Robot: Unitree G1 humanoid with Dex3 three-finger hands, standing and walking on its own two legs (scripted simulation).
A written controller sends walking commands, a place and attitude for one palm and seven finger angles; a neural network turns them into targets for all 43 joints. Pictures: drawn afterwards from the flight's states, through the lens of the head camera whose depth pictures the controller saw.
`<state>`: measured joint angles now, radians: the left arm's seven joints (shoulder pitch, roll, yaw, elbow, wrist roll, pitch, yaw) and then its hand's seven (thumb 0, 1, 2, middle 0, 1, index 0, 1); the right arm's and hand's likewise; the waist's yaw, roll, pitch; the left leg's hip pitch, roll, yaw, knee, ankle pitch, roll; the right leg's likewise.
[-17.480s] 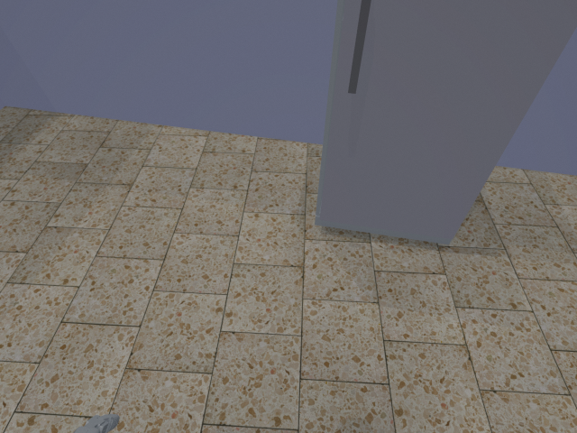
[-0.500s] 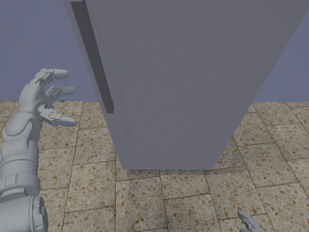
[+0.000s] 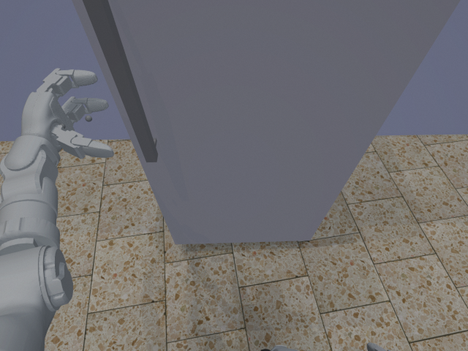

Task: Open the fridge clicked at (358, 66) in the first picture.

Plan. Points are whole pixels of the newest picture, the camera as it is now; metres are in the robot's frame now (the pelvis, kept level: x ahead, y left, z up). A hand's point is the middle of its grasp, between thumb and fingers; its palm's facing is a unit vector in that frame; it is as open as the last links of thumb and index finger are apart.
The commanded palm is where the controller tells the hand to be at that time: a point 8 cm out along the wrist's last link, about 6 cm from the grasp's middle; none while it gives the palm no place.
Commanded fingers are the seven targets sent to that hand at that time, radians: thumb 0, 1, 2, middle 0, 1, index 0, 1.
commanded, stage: move the hooked fingers beside the handle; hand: left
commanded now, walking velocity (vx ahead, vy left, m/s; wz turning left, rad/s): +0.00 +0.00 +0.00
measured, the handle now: (131, 85) +0.52 +0.18 +0.15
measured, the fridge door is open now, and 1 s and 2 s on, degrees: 0 0 0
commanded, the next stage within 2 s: feel for the door with the fingertips in 1.14 s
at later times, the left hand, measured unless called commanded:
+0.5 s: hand (81, 119) +0.44 +0.24 +0.14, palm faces +0.01 -1.00 -0.02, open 14.0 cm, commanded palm +0.42 +0.29 +0.13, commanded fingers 0.00 -0.50 0.30 -0.30 -1.20 -0.30 -1.20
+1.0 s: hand (86, 120) +0.46 +0.25 +0.13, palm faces +0.01 -1.00 -0.01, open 14.0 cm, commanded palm +0.43 +0.29 +0.13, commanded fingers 0.00 -0.50 0.30 -0.30 -1.20 -0.30 -1.20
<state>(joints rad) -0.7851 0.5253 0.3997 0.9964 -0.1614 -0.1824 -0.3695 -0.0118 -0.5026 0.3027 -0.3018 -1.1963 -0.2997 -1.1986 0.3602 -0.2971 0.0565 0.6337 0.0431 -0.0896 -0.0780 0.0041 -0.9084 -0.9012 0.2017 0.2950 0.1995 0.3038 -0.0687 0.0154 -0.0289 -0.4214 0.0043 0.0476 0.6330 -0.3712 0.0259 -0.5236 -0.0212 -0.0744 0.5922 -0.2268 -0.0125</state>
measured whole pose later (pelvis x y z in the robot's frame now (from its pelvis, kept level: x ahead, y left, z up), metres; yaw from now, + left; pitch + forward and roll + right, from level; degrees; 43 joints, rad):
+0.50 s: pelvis +0.00 +0.00 +0.00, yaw +0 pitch +10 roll -1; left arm -0.75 0.54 0.41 0.98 -0.19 -0.20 -0.40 -0.01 -0.50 0.30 -0.30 -1.20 -0.30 -1.20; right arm 0.39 -0.30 0.04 0.62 0.05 -0.04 -0.07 0.00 -0.91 -0.90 0.20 0.29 0.20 0.30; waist -0.07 0.02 -0.06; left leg -0.44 0.01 0.05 0.65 -0.38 0.03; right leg -0.54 -0.01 -0.07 0.59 -0.22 -0.01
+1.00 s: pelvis +0.00 +0.01 +0.00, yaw +0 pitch +11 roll -1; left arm -0.82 0.56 0.40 1.08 -0.17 -0.20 -0.40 -0.01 -0.50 0.30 -0.30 -1.20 -0.30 -1.20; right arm 0.39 -0.29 0.06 0.61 0.04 -0.04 -0.06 0.00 -0.91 -0.90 0.20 0.30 0.20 0.30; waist -0.08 0.02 -0.05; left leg -0.48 0.01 0.05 0.68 -0.39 0.04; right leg -0.58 -0.02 -0.07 0.62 -0.23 0.00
